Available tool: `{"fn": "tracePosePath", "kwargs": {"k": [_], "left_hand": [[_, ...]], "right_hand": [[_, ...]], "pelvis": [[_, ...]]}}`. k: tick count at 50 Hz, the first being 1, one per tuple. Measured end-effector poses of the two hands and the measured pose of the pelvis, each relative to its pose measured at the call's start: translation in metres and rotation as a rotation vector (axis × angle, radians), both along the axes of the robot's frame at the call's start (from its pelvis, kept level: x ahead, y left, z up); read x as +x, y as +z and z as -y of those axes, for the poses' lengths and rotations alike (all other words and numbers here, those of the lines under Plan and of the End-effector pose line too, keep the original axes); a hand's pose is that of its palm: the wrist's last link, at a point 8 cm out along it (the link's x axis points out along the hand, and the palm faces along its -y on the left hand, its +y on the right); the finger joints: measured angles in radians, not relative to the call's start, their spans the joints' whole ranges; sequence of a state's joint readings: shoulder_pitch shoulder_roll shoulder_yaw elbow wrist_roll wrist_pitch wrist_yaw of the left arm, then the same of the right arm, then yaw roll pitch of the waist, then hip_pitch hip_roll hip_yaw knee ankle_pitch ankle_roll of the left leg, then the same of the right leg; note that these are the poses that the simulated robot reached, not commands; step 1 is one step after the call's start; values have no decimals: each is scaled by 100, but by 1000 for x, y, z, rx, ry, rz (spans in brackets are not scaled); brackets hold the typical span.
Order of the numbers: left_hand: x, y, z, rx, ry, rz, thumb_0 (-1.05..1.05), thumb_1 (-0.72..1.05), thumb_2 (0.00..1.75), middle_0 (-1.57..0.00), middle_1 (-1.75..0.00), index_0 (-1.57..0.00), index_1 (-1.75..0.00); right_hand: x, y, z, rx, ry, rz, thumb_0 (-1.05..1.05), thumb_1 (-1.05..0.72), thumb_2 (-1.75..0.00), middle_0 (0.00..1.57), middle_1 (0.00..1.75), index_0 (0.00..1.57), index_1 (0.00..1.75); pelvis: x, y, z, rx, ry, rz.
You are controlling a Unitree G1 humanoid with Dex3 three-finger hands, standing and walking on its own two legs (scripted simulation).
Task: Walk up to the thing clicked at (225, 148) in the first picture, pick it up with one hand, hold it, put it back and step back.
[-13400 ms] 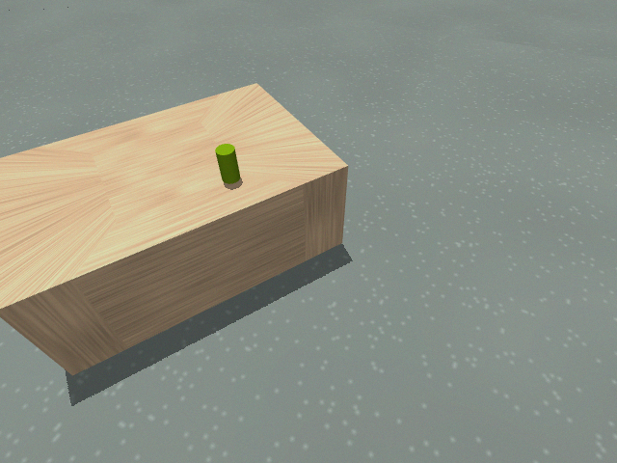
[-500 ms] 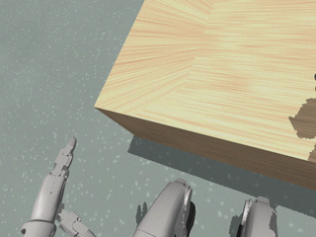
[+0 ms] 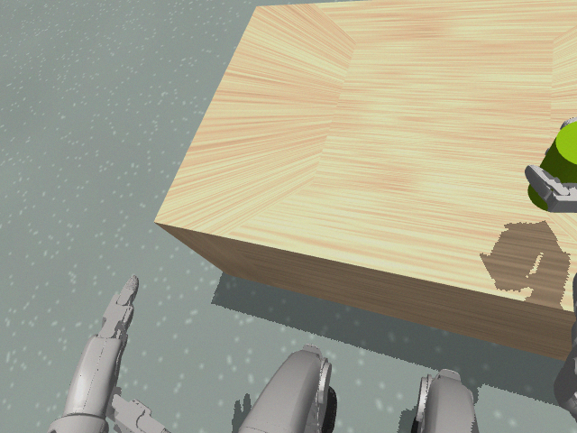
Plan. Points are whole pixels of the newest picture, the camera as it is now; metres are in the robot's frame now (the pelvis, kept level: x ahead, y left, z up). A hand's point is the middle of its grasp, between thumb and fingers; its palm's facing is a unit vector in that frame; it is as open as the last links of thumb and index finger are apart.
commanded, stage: lift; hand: right
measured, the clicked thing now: (569, 170) +0.50 -0.23 -0.02
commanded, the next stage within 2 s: hold in 1.26 s
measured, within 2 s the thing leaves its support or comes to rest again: neither
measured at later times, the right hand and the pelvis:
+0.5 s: hand out of the picture +0.42 -0.22 +0.08, palm faces +0.25 +0.97 -0.01, open 8.9 cm; pelvis +0.02 +0.00 +0.06, yaw -2 degrees
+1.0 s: hand out of the picture +0.38 -0.20 +0.12, palm faces +0.25 +0.97 -0.01, open 8.9 cm; pelvis +0.03 +0.00 +0.09, yaw -3 degrees
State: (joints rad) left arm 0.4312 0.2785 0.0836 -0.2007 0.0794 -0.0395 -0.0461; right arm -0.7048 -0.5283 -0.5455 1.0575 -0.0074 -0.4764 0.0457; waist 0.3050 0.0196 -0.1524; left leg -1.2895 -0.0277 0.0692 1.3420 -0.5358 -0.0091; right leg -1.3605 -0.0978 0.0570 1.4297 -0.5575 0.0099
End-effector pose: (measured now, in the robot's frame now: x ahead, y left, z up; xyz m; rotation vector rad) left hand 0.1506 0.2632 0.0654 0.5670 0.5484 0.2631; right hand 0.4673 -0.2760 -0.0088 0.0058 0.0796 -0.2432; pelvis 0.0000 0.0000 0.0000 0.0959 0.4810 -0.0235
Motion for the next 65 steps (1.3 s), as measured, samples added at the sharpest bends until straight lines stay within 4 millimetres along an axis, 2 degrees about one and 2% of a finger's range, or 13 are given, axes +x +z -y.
{"fn": "tracePosePath", "kwargs": {"k": [12,24,41,65], "left_hand": [[9,1,9,-118,-1,-5,-1,-53,4,-6,-6,-7,-5],[19,8,3,-166,18,-15,-1,-54,5,-6,-6,-6,-6],[24,2,6,-252,43,-46,-1,-53,4,-6,-6,-6,-5],[34,6,5,-293,53,-47,-1,-53,4,-6,-6,-6,-5]], "right_hand": [[-38,46,-1,-13,-5,13,1,31,-110,72,112,81,114],[-76,87,-8,-15,-8,44,1,31,-111,72,111,81,114],[-105,120,-26,-19,-7,56,1,31,-111,72,111,82,113],[-128,145,-39,-21,-4,67,1,31,-111,73,111,82,113]], "pelvis": [[10,30,2,-21,-14,72],[18,57,3,-49,-23,152],[25,79,0,-75,-20,227],[31,94,-6,-92,-23,289]]}}
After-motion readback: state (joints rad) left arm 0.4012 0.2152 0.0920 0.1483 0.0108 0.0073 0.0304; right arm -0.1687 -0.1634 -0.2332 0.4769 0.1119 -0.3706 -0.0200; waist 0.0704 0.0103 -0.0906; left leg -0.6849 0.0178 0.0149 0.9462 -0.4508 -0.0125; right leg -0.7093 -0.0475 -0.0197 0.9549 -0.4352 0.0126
